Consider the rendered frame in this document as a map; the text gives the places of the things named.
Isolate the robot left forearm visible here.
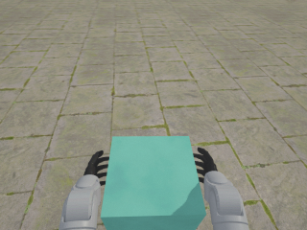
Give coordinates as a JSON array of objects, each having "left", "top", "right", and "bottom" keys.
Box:
[{"left": 59, "top": 174, "right": 101, "bottom": 230}]

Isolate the carton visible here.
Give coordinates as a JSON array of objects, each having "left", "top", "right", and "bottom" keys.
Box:
[{"left": 100, "top": 136, "right": 206, "bottom": 230}]

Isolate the robot right hand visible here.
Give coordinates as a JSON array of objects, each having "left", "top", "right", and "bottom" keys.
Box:
[{"left": 193, "top": 148, "right": 218, "bottom": 183}]

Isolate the robot left hand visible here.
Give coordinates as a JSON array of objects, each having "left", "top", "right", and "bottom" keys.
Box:
[{"left": 83, "top": 150, "right": 109, "bottom": 186}]

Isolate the robot right forearm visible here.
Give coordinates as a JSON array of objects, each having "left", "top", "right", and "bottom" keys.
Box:
[{"left": 203, "top": 171, "right": 249, "bottom": 230}]

